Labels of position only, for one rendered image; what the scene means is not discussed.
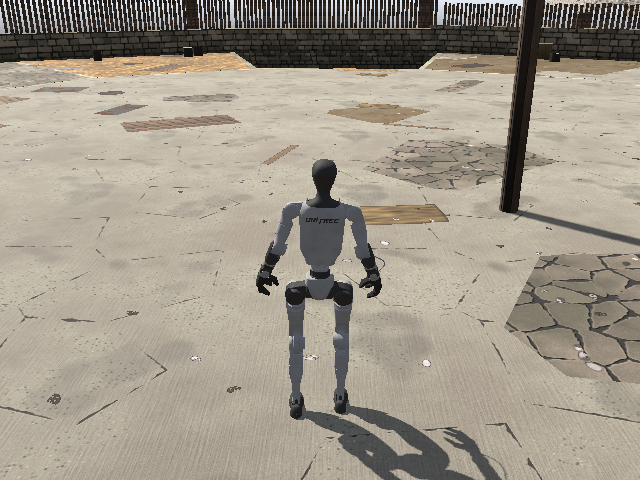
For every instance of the robot right upper arm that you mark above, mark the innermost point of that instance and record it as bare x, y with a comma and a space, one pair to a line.
353, 213

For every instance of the right robot forearm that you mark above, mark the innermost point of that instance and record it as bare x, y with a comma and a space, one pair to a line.
370, 266

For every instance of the robot left thigh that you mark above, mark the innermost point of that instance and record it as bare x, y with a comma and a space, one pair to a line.
295, 303

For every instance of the humanoid robot head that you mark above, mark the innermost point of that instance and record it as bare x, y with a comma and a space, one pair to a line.
324, 172

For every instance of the robot left upper arm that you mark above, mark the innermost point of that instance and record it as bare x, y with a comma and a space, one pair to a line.
290, 211

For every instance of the left robot forearm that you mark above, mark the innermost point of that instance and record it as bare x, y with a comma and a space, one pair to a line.
269, 262

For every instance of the robot left hand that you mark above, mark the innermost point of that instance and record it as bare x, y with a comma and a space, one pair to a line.
260, 281

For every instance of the robot right hand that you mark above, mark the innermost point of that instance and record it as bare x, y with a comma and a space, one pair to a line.
368, 283

